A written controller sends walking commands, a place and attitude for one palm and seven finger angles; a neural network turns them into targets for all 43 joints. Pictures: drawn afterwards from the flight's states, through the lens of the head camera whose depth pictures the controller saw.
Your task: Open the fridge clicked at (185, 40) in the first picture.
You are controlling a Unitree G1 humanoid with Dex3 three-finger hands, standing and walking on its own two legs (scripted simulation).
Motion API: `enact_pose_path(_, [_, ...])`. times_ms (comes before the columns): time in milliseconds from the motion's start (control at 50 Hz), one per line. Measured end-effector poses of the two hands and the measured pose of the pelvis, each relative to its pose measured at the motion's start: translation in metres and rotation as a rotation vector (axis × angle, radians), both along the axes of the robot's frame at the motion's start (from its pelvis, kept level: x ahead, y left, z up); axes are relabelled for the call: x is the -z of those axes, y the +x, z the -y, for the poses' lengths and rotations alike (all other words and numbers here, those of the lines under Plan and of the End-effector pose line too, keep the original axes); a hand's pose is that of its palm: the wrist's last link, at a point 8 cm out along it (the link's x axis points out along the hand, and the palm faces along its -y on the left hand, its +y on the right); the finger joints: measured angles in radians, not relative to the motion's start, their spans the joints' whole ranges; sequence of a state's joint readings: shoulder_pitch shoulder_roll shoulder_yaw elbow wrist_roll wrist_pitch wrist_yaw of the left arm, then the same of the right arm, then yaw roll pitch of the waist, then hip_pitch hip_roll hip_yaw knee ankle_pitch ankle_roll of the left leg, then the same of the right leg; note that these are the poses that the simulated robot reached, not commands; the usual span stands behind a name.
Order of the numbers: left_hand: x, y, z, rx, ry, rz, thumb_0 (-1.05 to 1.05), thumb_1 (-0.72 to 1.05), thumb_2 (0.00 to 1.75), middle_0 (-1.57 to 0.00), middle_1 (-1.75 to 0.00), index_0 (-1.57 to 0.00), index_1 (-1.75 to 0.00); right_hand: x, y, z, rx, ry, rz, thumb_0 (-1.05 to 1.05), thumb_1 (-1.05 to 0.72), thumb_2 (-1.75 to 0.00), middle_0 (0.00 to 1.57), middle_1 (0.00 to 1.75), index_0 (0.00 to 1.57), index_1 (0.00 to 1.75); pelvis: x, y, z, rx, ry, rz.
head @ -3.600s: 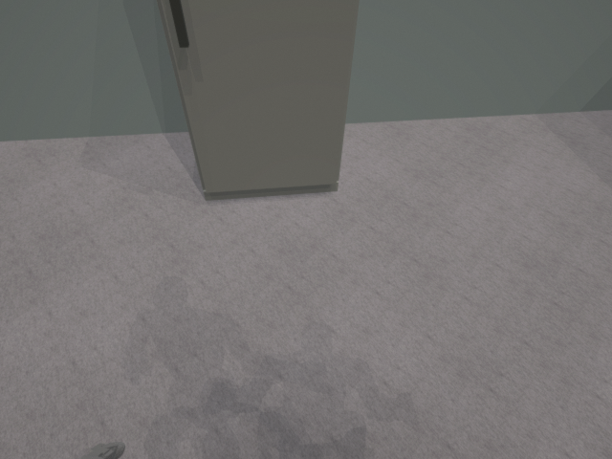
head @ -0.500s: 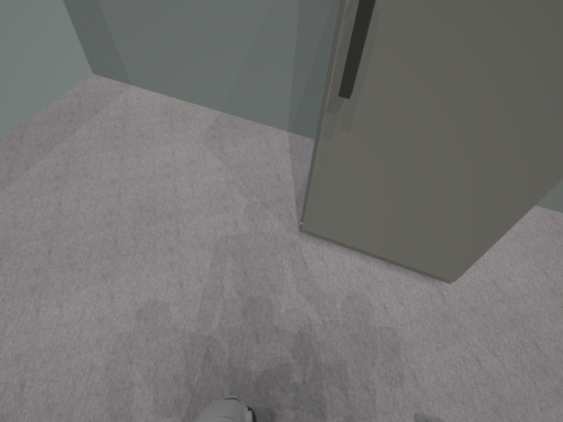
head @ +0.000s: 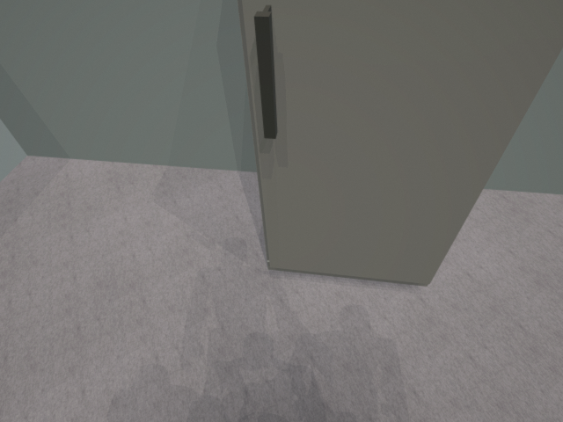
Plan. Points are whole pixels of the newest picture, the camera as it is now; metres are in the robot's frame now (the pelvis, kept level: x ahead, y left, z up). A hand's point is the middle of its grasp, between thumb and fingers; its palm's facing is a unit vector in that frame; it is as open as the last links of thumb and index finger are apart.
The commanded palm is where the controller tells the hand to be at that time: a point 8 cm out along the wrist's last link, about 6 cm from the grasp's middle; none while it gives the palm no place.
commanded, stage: take the last steps up to it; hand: left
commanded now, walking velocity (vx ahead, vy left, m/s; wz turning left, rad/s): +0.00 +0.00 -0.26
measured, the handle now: (269, 77) +0.75 +0.07 +0.13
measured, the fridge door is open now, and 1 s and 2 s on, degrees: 0 0 0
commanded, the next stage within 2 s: come to a stop and stand still in 0.96 s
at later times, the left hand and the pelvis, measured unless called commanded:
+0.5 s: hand out of the picture +0.10 +0.19 -0.16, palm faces -0.06 -0.98 -0.17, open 7.4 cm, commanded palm none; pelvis +0.04 +0.01 +0.02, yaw -6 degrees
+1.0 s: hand (234, 412) +0.17 +0.10 -0.15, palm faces -0.03 -0.98 -0.18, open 7.3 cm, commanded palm none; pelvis +0.18 -0.06 +0.02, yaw -6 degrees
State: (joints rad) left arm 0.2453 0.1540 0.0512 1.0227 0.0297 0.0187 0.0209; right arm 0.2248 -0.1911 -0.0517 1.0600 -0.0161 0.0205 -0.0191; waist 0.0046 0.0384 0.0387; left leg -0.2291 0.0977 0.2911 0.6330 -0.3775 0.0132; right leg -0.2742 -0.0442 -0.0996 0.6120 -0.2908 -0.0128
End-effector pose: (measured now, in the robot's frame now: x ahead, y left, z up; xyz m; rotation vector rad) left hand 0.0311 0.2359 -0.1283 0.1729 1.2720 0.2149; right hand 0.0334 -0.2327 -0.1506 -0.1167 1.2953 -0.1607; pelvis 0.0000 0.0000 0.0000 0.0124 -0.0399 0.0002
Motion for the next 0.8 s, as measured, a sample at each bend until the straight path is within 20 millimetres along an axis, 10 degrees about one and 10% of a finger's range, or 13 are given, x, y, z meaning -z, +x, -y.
enact_pose_path(360, [0.011, 0.016, -0.009, 0.060, -0.078, -0.056, 0.01, 0.91, 0.90, -0.20, -0.30, -0.20, -0.30, -0.021, -0.048, -0.021, 0.099, -0.033, -0.052, 0.01, -0.91, -0.89, 0.20, 0.30, 0.19, 0.30, -0.007, 0.014, -0.015, 0.083, -0.015, -0.029])
enact_pose_path(600, [-0.004, 0.114, 0.021, 0.172, -0.063, -0.007, 0.01, 0.91, 0.90, -0.20, -0.30, -0.20, -0.30, -0.022, -0.086, -0.032, 0.207, 0.059, -0.260, 0.01, -0.90, -0.89, 0.21, 0.30, 0.20, 0.30, -0.012, 0.065, 0.011, 0.123, 0.009, -0.037])
enact_pose_path(700, [0.002, 0.162, 0.056, 0.202, -0.042, 0.050, 0.01, 0.91, 0.90, -0.20, -0.30, -0.20, -0.30, -0.002, -0.071, -0.009, 0.225, 0.103, -0.329, 0.01, -0.90, -0.89, 0.21, 0.30, 0.20, 0.30, 0.003, 0.095, 0.041, 0.123, 0.005, -0.032])
enact_pose_path(800, [-0.011, 0.170, 0.067, 0.117, -0.018, 0.075, -0.01, 0.94, 0.90, -0.20, -0.30, -0.20, -0.30, -0.007, 0.002, 0.031, 0.161, 0.071, -0.250, 0.01, -0.91, -0.89, 0.20, 0.30, 0.19, 0.30, -0.009, 0.122, 0.058, 0.100, 0.005, -0.028])
